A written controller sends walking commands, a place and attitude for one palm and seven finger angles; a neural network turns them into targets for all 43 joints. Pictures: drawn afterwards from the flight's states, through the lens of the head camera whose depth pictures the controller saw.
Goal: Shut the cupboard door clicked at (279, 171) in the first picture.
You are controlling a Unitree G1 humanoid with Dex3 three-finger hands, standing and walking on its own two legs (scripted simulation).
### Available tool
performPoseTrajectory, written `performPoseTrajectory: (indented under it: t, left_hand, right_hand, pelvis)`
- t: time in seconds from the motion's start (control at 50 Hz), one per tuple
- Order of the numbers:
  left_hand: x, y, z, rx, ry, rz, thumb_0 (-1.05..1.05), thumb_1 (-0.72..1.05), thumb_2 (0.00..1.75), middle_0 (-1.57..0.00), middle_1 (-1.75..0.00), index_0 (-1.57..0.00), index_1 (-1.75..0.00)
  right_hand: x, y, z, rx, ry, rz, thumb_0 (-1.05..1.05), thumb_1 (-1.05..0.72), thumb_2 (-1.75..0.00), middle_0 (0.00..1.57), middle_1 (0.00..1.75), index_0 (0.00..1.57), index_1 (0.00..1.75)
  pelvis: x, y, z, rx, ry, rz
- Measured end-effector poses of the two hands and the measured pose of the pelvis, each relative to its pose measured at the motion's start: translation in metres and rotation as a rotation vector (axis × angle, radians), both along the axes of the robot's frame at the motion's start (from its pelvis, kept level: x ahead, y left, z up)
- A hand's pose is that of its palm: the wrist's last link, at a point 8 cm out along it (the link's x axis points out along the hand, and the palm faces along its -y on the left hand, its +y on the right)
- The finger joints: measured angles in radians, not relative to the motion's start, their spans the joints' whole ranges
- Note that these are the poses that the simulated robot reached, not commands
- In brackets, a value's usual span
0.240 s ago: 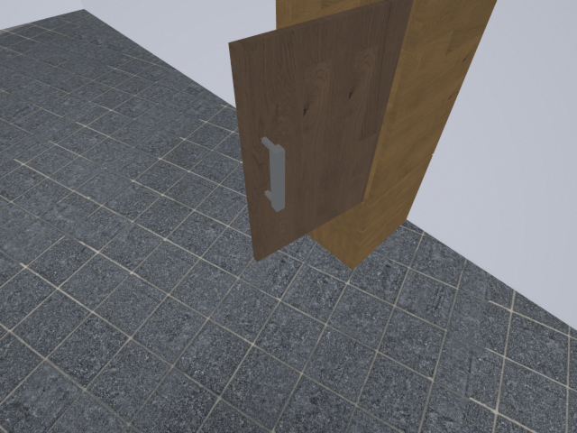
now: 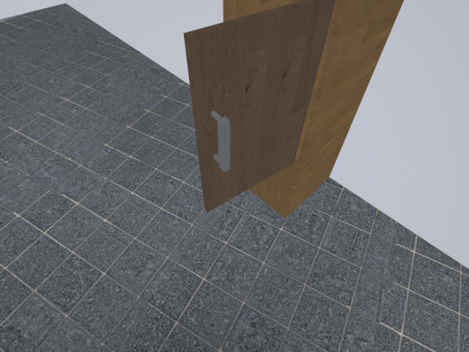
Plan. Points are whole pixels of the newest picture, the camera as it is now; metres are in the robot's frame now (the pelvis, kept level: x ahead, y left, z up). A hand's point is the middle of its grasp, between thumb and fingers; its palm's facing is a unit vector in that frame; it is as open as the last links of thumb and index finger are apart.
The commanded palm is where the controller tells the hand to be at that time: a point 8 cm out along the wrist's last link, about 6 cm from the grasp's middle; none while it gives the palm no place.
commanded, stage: stand and wait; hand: left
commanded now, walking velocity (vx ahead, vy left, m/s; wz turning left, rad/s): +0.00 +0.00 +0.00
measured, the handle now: (220, 142) +0.59 +0.08 -0.03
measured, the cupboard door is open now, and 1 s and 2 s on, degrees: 81 81 81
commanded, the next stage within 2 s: look at it before walking up in 0.06 s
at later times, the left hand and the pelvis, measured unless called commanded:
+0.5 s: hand out of the picture +0.02 +0.20 -0.17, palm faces +0.00 -0.97 -0.24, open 7.3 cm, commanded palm none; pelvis +0.01 +0.00 +0.00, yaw -1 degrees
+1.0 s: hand out of the picture +0.01 +0.19 -0.18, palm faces -0.02 -0.98 -0.22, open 7.3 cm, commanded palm none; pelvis +0.00 +0.00 +0.00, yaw -4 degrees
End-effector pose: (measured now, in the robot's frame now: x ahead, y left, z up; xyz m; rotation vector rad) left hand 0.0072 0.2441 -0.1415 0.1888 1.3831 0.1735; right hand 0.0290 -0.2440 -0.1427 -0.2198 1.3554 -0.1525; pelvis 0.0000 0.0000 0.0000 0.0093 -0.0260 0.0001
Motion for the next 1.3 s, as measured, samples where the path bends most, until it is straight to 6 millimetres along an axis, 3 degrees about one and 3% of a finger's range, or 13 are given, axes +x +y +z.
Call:
performPoseTrajectory:
  t: [0.36,0.88,1.06,1.18,1.3]
  left_hand:
    - [0.009,0.001,0.001,0.004,-0.005,-0.006,0.0,0.91,0.9,-0.2,-0.3,-0.2,-0.3]
    - [0.005,-0.003,-0.001,-0.005,0.008,-0.005,0.0,0.91,0.9,-0.2,-0.3,-0.2,-0.3]
    - [0.003,-0.005,-0.009,-0.019,0.061,-0.042,0.0,0.91,0.9,-0.2,-0.3,-0.2,-0.3]
    - [0.022,-0.005,-0.011,0.003,0.031,-0.103,0.0,0.91,0.9,-0.2,-0.3,-0.2,-0.3]
    - [0.041,-0.016,-0.001,0.05,-0.043,-0.164,0.0,0.91,0.9,-0.2,-0.3,-0.2,-0.3]
  right_hand:
    - [0.007,0.0,0.0,0.0,-0.008,-0.008,0.0,-0.9,-0.9,0.2,0.3,0.2,0.3]
    - [-0.004,0.005,-0.001,0.005,0.012,-0.024,0.0,-0.9,-0.9,0.2,0.3,0.2,0.3]
    - [-0.023,0.009,-0.008,0.001,0.0,-0.125,0.0,-0.9,-0.9,0.2,0.3,0.2,0.3]
    - [-0.044,0.0,-0.018,0.003,-0.011,-0.182,0.0,-0.9,-0.9,0.2,0.3,0.2,0.3]
    - [-0.058,-0.02,-0.028,0.025,-0.008,-0.229,0.0,-0.9,-0.9,0.2,0.3,0.2,0.3]
  pelvis:
    - [0.007,0.0,0.0,0.003,0.0,-0.006]
    - [0.008,0.001,0.0,0.001,-0.002,-0.018]
    - [-0.001,0.002,-0.008,-0.002,0.01,-0.097]
    - [-0.014,-0.004,-0.016,0.023,0.021,-0.163]
    - [-0.024,-0.019,-0.019,0.026,0.021,-0.199]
